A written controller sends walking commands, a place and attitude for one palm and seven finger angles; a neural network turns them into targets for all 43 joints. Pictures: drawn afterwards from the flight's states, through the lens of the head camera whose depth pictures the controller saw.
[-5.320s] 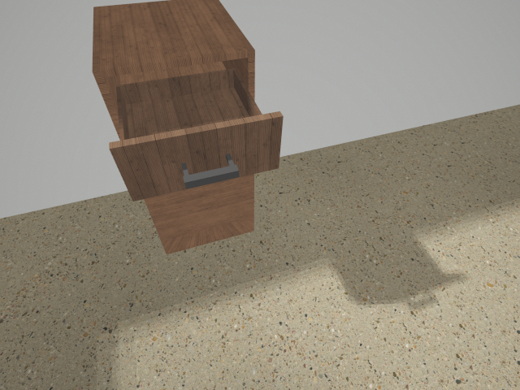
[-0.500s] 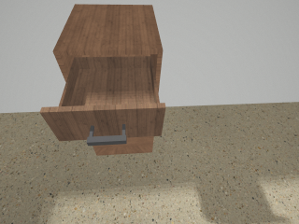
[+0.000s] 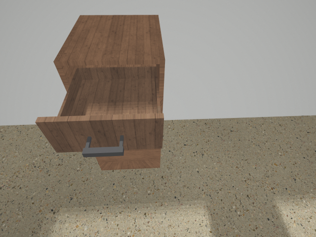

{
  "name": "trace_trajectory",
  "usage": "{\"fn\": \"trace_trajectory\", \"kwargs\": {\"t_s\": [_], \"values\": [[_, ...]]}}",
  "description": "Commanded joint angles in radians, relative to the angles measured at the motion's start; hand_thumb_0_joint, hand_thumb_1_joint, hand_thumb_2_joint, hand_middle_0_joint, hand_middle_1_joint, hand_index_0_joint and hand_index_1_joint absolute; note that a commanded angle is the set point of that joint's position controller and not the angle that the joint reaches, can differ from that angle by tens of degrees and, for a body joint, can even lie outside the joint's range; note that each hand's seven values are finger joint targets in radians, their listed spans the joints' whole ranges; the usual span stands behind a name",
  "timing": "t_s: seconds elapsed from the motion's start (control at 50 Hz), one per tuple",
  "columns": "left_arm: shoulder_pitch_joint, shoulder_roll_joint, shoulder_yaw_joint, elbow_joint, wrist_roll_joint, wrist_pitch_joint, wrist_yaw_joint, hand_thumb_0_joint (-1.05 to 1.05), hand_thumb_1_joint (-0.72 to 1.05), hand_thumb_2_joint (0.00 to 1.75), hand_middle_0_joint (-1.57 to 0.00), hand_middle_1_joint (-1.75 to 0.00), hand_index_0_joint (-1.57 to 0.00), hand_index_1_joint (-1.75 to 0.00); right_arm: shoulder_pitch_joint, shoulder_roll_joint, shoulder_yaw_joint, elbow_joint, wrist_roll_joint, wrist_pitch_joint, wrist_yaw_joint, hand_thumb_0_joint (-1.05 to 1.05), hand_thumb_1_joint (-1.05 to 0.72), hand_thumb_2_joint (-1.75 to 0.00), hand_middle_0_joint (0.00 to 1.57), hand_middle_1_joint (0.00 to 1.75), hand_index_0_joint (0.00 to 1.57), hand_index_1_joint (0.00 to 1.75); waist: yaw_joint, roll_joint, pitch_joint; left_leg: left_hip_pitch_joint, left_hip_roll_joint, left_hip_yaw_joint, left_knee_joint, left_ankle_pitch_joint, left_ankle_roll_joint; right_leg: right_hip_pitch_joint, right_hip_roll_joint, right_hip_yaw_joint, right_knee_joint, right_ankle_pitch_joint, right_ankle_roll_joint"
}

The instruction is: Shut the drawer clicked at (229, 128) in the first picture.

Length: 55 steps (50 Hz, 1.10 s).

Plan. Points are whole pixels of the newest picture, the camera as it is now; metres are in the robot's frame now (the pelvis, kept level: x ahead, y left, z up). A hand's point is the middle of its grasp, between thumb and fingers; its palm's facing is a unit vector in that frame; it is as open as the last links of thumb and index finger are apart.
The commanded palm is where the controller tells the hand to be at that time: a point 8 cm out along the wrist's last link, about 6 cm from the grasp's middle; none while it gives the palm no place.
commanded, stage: look again from close up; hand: left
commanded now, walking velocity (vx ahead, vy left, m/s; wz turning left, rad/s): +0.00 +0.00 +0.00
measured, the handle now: (104, 145) +0.37 +0.19 -0.02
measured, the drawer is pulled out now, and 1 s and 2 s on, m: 0.28 0.28 0.28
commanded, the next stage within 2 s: shuffle to correct the standing spot in 0.52 s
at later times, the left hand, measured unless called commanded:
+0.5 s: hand out of the picture +0.00 +0.23 -0.18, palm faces +0.01 -0.98 -0.20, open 7.4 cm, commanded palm none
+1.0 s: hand out of the picture -0.06 +0.21 -0.18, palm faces +0.07 -0.99 -0.15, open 7.4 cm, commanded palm none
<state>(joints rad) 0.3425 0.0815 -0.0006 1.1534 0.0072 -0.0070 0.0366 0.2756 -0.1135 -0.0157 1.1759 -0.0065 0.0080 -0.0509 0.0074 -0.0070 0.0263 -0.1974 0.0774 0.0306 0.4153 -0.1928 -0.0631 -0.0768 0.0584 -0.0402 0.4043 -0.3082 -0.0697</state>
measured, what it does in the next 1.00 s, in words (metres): stands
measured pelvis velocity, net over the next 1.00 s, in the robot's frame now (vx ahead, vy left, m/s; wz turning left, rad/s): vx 0.00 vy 0.05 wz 0.06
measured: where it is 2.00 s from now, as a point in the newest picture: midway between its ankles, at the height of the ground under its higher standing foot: outside the picture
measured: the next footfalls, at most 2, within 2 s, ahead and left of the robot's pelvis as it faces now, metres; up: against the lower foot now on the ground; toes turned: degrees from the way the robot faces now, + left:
right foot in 1.42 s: +0.16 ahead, -0.12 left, +0.00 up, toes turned +1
left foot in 1.66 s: +0.14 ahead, +0.07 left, +0.00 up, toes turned +7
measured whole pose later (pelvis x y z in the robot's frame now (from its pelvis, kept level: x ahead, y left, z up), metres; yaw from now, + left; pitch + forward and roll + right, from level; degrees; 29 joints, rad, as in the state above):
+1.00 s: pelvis +0.00 +0.05 -0.01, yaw +3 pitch +1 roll +0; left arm 0.40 0.15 0.00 1.09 0.03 -0.01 0.02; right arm 0.32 -0.14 -0.01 1.11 -0.01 0.00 -0.02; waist 0.00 -0.02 0.02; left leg -0.31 -0.04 0.00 0.56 -0.26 0.05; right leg -0.15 -0.02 -0.07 0.51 -0.37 0.00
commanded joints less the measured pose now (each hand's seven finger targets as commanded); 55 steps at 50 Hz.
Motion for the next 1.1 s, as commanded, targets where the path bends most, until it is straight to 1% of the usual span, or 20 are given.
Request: {"fn": "trace_trajectory", "kwargs": {"t_s": [0.0,0.02,0.04,0.06,0.08,0.12,0.16,0.22,0.34,0.48,0.6,0.68,0.74,0.86,0.9,0.96,1.0,1.04,1.06,1.08], "values": [[0.094,0.111,0.023,-0.015,0.000,-0.013,0.013,0.00,0.90,0.90,-0.20,-0.30,-0.20,-0.30,0.047,-0.070,-0.008,-0.026,0.000,-0.009,-0.004,0.00,-0.90,-0.90,0.20,0.30,0.20,0.30,-0.005,-0.008,0.048,0.079,0.026,-0.014,-0.002,0.176,0.052,-0.126,-0.158,0.123,-0.095,0.384,0.056],[0.094,0.112,0.021,-0.012,0.000,-0.013,0.013,0.00,0.90,0.90,-0.20,-0.30,-0.20,-0.30,0.045,-0.073,-0.007,-0.026,0.000,-0.009,-0.004,0.00,-0.90,-0.90,0.20,0.30,0.20,0.30,-0.007,-0.013,0.047,0.084,0.027,-0.015,-0.006,0.174,0.052,-0.129,-0.158,0.124,-0.093,0.378,0.052],[0.170,0.152,0.028,0.000,0.024,-0.055,0.050,0.00,0.90,0.90,-0.20,-0.30,-0.20,-0.30,-0.072,-0.102,-0.004,-0.115,0.003,-0.034,0.013,0.00,-0.90,-0.90,0.20,0.30,0.20,0.30,0.039,-0.053,0.089,-0.086,0.008,0.037,0.276,0.047,0.032,-0.121,-0.250,0.237,-0.097,0.959,0.146],[0.157,0.208,0.038,-0.032,0.022,-0.058,0.051,0.00,0.90,0.90,-0.20,-0.30,-0.20,-0.30,-0.064,-0.083,-0.002,-0.172,0.002,-0.023,0.017,0.00,-0.90,-0.90,0.20,0.30,0.20,0.30,-0.008,-0.053,0.086,-0.177,-0.051,0.031,0.261,-0.150,0.035,0.009,-0.280,0.205,-0.013,1.279,0.113],[0.158,0.187,0.031,-0.053,0.019,-0.058,0.047,0.00,0.90,0.90,-0.20,-0.30,-0.20,-0.30,0.014,-0.065,-0.004,-0.165,-0.001,-0.028,0.014,0.00,-0.90,-0.90,0.20,0.30,0.20,0.30,-0.026,-0.110,-0.039,-0.134,-0.043,0.031,0.210,-0.165,0.074,0.080,-0.279,0.174,0.068,1.314,0.067],[0.091,0.174,0.022,-0.097,0.005,-0.055,0.037,0.00,0.90,0.90,-0.20,-0.30,-0.20,-0.30,0.076,-0.086,-0.010,-0.149,0.003,-0.030,0.015,0.00,-0.90,-0.90,0.20,0.30,0.20,0.30,-0.051,-0.123,-0.149,-0.016,-0.054,0.022,0.116,-0.015,0.084,0.085,-0.215,0.110,0.133,1.079,0.011],[0.076,0.151,0.015,-0.117,0.006,-0.037,0.030,0.00,0.90,0.90,-0.20,-0.30,-0.20,-0.30,0.064,-0.107,-0.010,-0.153,-0.001,-0.031,0.013,0.00,-0.90,-0.90,0.20,0.30,0.20,0.30,-0.036,-0.036,-0.072,0.036,0.001,-0.012,0.095,0.167,0.097,-0.046,-0.174,0.107,0.099,0.688,0.014],[0.080,0.155,0.012,-0.120,0.008,-0.019,0.024,0.00,0.90,0.90,-0.20,-0.30,-0.20,-0.30,0.019,-0.126,-0.003,-0.164,-0.002,-0.021,0.016,0.00,-0.90,-0.90,0.20,0.30,0.20,0.30,-0.016,0.061,0.055,-0.016,0.020,-0.060,0.075,0.152,0.099,-0.145,-0.146,0.115,0.014,0.281,0.012],[0.044,0.173,0.003,-0.138,0.008,-0.010,0.014,0.00,0.90,0.90,-0.20,-0.30,-0.20,-0.30,0.006,-0.156,0.000,-0.177,-0.008,-0.017,0.029,0.00,-0.90,-0.90,0.20,0.30,0.20,0.30,-0.014,0.017,0.106,-0.058,0.011,-0.104,-0.017,-0.044,0.106,-0.189,-0.131,0.116,-0.035,0.003,0.017],[0.040,0.186,0.002,-0.155,0.009,-0.003,0.006,0.00,0.90,0.90,-0.20,-0.30,-0.20,-0.30,0.006,-0.185,0.003,-0.179,-0.010,-0.024,0.033,0.00,-0.90,-0.90,0.20,0.30,0.20,0.30,0.000,0.034,0.068,-0.087,0.027,-0.154,-0.114,-0.152,0.118,-0.136,-0.128,0.083,-0.013,-0.001,0.033],[0.051,0.183,-0.002,-0.137,0.008,-0.006,0.003,0.00,0.90,0.90,-0.20,-0.30,-0.20,-0.30,0.017,-0.186,0.004,-0.157,-0.006,-0.030,0.034,0.00,-0.90,-0.90,0.20,0.30,0.20,0.30,0.000,0.020,0.040,-0.058,0.027,-0.157,-0.129,-0.117,0.119,-0.126,-0.140,0.077,-0.020,0.031,0.040],[0.072,0.168,-0.001,-0.116,0.017,0.000,-0.003,0.00,0.90,0.90,-0.20,-0.30,-0.20,-0.30,0.035,-0.202,-0.007,-0.132,-0.009,-0.017,0.034,0.00,-0.90,-0.90,0.20,0.30,0.20,0.30,-0.007,0.043,0.059,-0.073,0.065,-0.234,-0.195,-0.363,0.149,-0.167,-0.106,0.010,0.049,-0.111,0.042],[0.089,0.155,0.000,-0.108,0.023,0.003,-0.009,0.00,0.90,0.90,-0.20,-0.30,-0.20,-0.30,0.043,-0.208,-0.016,-0.125,-0.012,-0.009,0.031,0.00,-0.90,-0.90,0.20,0.30,0.20,0.30,-0.006,0.056,0.079,-0.098,0.084,-0.283,-0.207,-0.431,0.179,-0.202,-0.091,-0.010,0.092,-0.132,0.037],[0.127,0.146,0.006,-0.092,0.020,-0.007,-0.012,0.00,0.90,0.90,-0.20,-0.30,-0.20,-0.30,0.057,-0.175,-0.020,-0.121,-0.010,-0.019,0.024,0.00,-0.90,-0.90,0.20,0.30,0.20,0.30,0.000,0.039,0.043,-0.115,0.060,-0.263,-0.115,-0.270,0.190,-0.151,-0.112,0.007,0.042,-0.075,0.026],[0.154,0.146,0.010,-0.084,0.018,-0.012,-0.010,0.00,0.90,0.90,-0.20,-0.30,-0.20,-0.30,0.049,-0.164,-0.019,-0.125,-0.010,-0.025,0.024,0.00,-0.90,-0.90,0.20,0.30,0.20,0.30,0.004,0.007,0.037,-0.142,0.026,-0.201,-0.037,-0.178,0.175,-0.113,-0.142,0.029,0.012,-0.057,0.016],[0.181,0.169,0.021,-0.074,0.016,-0.013,-0.004,0.00,0.90,0.90,-0.20,-0.30,-0.20,-0.30,0.036,-0.121,-0.008,-0.135,-0.009,-0.033,0.025,0.00,-0.90,-0.90,0.20,0.30,0.20,0.30,0.008,-0.116,0.031,-0.222,-0.060,-0.051,0.145,-0.039,0.144,-0.021,-0.203,0.093,-0.029,0.044,-0.016],[0.190,0.180,0.027,-0.073,0.018,-0.012,0.002,0.00,0.90,0.90,-0.20,-0.30,-0.20,-0.30,0.026,-0.100,-0.006,-0.138,-0.012,-0.035,0.024,0.00,-0.90,-0.90,0.20,0.30,0.20,0.30,0.004,-0.159,0.043,-0.246,-0.078,0.020,0.255,-0.067,0.133,-0.017,-0.267,0.132,-0.033,0.167,-0.050],[0.178,0.175,0.027,-0.072,0.020,-0.008,0.001,0.00,0.90,0.90,-0.20,-0.30,-0.20,-0.30,0.030,-0.088,-0.005,-0.132,-0.014,-0.035,0.023,0.00,-0.90,-0.90,0.20,0.30,0.20,0.30,-0.012,-0.108,0.068,-0.191,-0.069,0.038,0.234,-0.085,0.131,-0.067,-0.261,0.104,0.006,0.235,-0.061],[0.160,0.166,0.024,-0.074,0.020,-0.004,-0.001,0.00,0.90,0.90,-0.20,-0.30,-0.20,-0.30,0.059,-0.091,-0.006,-0.118,-0.015,-0.035,0.023,0.00,-0.90,-0.90,0.20,0.30,0.20,0.30,-0.031,-0.070,0.075,-0.111,-0.046,0.028,0.171,-0.011,0.139,-0.123,-0.220,0.049,0.062,0.234,-0.042],[0.147,0.148,0.021,-0.073,0.019,-0.002,-0.004,0.00,0.90,0.90,-0.20,-0.30,-0.20,-0.30,0.112,-0.125,-0.011,-0.091,-0.017,-0.039,0.018,0.00,-0.90,-0.90,0.20,0.30,0.20,0.30,-0.054,0.051,0.065,-0.002,0.007,-0.070,0.100,0.163,0.163,-0.190,-0.151,-0.025,0.207,0.278,-0.005]]}}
